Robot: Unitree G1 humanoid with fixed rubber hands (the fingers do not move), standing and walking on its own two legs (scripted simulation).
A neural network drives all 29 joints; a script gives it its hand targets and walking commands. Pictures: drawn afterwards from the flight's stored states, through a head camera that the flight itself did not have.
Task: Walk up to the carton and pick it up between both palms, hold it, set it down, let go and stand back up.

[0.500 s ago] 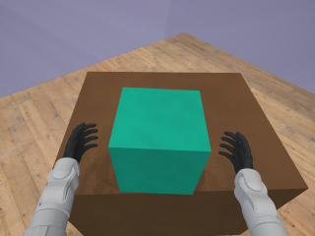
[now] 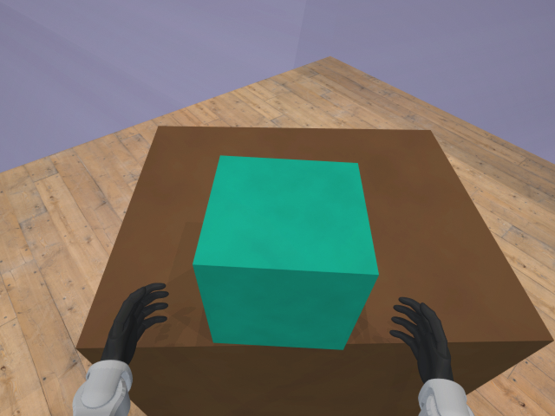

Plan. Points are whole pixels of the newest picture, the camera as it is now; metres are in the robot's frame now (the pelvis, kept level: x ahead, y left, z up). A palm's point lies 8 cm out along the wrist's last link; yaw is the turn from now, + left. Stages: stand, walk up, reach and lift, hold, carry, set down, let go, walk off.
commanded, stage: set down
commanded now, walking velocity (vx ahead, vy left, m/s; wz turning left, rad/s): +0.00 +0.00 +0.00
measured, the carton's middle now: (283, 255) +0.38 +0.04 +0.00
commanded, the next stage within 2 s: let go in 1.16 s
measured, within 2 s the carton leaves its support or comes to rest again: neither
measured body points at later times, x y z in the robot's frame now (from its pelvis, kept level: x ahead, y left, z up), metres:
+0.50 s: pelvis +0.01 +0.00 +0.00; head -0.02 +0.01 +0.45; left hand +0.21 +0.24 -0.05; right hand +0.21 -0.20 -0.04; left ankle +0.01 +0.11 -0.74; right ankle -0.03 -0.10 -0.74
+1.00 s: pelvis +0.01 -0.01 +0.00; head +0.00 +0.00 +0.45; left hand +0.19 +0.23 -0.06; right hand +0.19 -0.22 -0.07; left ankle +0.01 +0.11 -0.74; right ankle -0.03 -0.10 -0.74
